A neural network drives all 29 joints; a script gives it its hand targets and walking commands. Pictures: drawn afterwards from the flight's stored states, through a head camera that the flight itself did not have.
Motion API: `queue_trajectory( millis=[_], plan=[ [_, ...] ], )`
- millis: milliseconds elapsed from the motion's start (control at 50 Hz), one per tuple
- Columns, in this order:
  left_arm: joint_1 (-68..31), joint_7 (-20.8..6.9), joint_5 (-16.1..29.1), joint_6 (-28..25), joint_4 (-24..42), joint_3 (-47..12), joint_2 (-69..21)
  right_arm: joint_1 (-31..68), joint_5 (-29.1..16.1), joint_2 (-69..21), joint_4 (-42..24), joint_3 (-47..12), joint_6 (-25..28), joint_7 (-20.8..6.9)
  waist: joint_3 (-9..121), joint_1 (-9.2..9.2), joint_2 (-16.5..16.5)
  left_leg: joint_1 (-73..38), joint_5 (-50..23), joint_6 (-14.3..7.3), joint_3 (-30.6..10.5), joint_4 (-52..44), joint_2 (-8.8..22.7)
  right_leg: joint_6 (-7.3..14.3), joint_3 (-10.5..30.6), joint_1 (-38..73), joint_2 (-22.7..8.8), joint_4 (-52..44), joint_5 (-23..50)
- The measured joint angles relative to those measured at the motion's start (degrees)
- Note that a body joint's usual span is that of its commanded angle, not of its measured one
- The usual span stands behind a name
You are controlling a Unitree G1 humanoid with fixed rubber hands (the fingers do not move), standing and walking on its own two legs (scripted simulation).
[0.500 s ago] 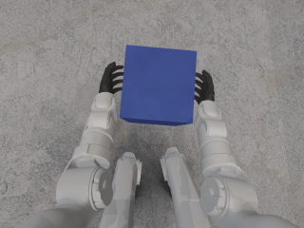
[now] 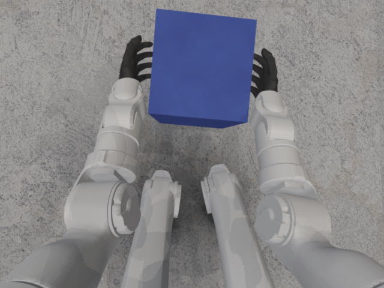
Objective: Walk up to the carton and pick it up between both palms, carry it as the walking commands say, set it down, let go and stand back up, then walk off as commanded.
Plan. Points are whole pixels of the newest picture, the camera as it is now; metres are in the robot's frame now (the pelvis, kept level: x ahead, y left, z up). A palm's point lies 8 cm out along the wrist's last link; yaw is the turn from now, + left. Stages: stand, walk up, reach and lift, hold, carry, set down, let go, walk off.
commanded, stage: set down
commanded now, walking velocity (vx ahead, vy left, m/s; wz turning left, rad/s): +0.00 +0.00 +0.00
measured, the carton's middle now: (197, 83) +0.49 -0.03 -0.18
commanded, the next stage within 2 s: none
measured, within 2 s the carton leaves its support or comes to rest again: neither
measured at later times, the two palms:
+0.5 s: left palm (139, 80) +0.51 +0.10 -0.21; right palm (250, 92) +0.47 -0.16 -0.21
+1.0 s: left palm (144, 80) +0.53 +0.10 -0.27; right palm (244, 91) +0.49 -0.16 -0.27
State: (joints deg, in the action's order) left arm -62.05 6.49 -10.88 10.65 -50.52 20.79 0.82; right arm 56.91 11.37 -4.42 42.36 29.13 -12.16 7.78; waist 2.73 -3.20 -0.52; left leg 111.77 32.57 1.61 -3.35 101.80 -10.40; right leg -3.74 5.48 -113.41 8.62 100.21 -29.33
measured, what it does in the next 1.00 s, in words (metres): lowers itself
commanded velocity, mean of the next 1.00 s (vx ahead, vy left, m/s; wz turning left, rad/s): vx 0.00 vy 0.00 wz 0.00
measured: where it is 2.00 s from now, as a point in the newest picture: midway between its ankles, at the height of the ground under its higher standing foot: (191, 220)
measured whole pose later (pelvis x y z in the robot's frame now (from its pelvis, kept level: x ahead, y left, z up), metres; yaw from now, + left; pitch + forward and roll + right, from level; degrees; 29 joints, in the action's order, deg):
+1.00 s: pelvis +0.00 +0.00 -0.10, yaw +0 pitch +41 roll -1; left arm -79.5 8.4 -4.8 11.5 -57.0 13.6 9.0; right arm 71.8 5.7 2.0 46.9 26.6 -12.2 10.1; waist -13.1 -4.0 -0.3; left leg 126.6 36.6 2.4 -2.1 121.8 -11.8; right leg -4.6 2.9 -127.7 8.6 119.7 -33.6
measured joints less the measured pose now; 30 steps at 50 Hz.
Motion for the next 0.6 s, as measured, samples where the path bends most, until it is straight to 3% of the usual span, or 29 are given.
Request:
queue_trajectory(
  millis=[600],
  plan=[
    [-12.4, 0.5, 1.9, 1.4, -3.6, -1.9, 4.8, 10.8, -2.2, 3.8, 2.5, -0.4, -0.7, 1.3, -8.7, -0.35, 0.2, 13.5, 1.4, 1.1, 0.7, 13.1, -1.3, -1.0, -1.1, -13.3, 0.9, 12.8, -1.4]
  ],
)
